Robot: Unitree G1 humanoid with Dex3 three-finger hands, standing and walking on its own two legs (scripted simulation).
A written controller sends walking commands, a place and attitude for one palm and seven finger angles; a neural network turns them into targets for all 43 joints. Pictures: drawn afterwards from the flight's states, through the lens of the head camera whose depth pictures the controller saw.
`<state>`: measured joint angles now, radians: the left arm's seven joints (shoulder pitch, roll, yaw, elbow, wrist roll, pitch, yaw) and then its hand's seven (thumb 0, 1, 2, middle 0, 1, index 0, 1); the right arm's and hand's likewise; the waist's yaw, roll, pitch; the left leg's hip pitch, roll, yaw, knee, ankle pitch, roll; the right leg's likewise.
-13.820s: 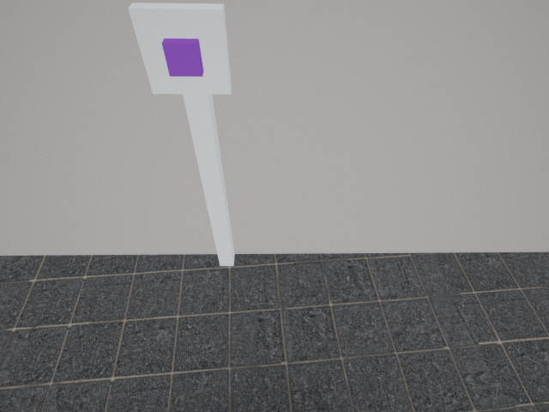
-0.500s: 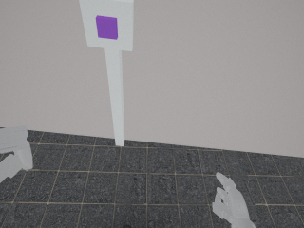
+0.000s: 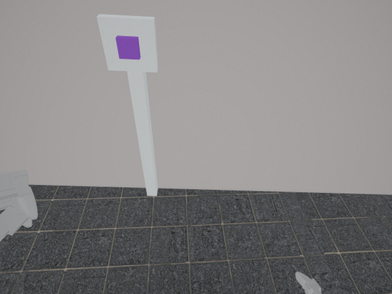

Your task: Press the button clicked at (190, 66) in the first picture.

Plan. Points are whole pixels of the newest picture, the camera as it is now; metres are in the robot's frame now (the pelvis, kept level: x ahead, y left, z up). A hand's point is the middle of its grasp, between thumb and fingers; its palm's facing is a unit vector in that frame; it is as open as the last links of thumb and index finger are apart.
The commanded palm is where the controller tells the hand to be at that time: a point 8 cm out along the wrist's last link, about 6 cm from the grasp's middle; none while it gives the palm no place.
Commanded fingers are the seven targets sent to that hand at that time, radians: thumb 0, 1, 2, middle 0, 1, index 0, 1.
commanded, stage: stop stepping back and stand still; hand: left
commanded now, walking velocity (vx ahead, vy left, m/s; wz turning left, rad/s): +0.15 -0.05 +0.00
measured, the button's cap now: (128, 47) +0.84 +0.24 +0.16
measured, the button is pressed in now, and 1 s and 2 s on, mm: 0 0 0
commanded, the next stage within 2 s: let the arm hang, fingers relaxed in 0.32 s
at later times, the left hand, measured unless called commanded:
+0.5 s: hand (34, 249) +0.17 +0.26 +0.10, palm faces +0.30 -0.82 -0.49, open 3.0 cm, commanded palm none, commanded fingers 0.00 0.90 0.90 -1.12 -1.30 -1.12 -1.30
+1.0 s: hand out of the picture -0.09 +0.25 -0.15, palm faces +0.11 -0.95 -0.29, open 5.5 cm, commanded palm none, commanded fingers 0.00 0.90 0.90 -0.20 -0.30 -0.20 -0.30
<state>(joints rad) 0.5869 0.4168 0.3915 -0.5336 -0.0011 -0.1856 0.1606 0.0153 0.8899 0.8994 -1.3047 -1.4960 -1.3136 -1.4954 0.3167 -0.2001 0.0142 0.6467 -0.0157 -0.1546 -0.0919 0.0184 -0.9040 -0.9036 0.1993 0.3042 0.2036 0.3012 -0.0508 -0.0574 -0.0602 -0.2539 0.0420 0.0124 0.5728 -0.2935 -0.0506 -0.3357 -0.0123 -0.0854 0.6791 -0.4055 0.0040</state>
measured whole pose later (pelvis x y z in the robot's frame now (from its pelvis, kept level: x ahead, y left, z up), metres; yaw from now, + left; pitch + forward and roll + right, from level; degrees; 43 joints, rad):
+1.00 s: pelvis -0.04 +0.03 +0.01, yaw +5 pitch -2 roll -1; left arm 0.33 0.27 0.04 1.09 0.02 0.04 0.00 0.01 0.91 0.90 -0.53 -0.68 -0.54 -0.67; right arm 0.35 -0.22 -0.01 1.05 -0.03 0.04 -0.01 0.01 -0.91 -0.90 0.20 0.30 0.20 0.30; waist 0.01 0.02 0.06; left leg -0.27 0.02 0.01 0.50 -0.20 0.00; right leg -0.27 -0.01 -0.13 0.45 -0.18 -0.04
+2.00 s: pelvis +0.02 +0.02 +0.02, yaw +4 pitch -1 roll +0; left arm 0.08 0.31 0.02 1.15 0.01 -0.02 0.00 0.01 0.90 0.90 -0.20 -0.30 -0.21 -0.30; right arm 0.10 -0.33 0.00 1.12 -0.01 0.00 0.00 0.01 -0.91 -0.90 0.20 0.30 0.20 0.30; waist 0.00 0.03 0.07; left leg -0.09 0.02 0.04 0.30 -0.19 -0.01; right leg -0.13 0.00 -0.09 0.32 -0.16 -0.03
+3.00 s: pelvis +0.03 +0.02 +0.02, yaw +2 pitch -2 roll +0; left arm 0.09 0.32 0.01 1.15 0.01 -0.02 0.00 0.01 0.90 0.90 -0.20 -0.30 -0.21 -0.30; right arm 0.13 -0.33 0.00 1.13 -0.01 0.00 -0.01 0.01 -0.91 -0.90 0.20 0.30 0.20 0.30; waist -0.01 0.02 0.06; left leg -0.05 0.04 0.06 0.28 -0.19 -0.02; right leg -0.10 0.02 -0.07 0.28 -0.15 -0.04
